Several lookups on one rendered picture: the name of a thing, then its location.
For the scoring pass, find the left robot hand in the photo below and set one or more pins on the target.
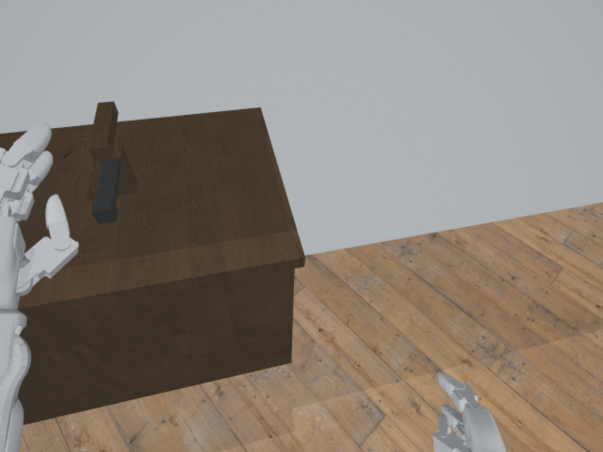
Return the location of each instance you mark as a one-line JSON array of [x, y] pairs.
[[22, 169]]

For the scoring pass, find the robot left forearm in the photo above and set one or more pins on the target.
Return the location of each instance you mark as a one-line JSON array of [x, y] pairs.
[[15, 360]]

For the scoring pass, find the counter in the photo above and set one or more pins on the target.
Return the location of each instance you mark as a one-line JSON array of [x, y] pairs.
[[193, 283]]

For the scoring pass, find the right robot hand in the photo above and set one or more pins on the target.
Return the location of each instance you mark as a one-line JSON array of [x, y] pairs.
[[476, 430]]

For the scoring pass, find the tap lever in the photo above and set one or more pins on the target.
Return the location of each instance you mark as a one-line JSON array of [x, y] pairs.
[[104, 209]]

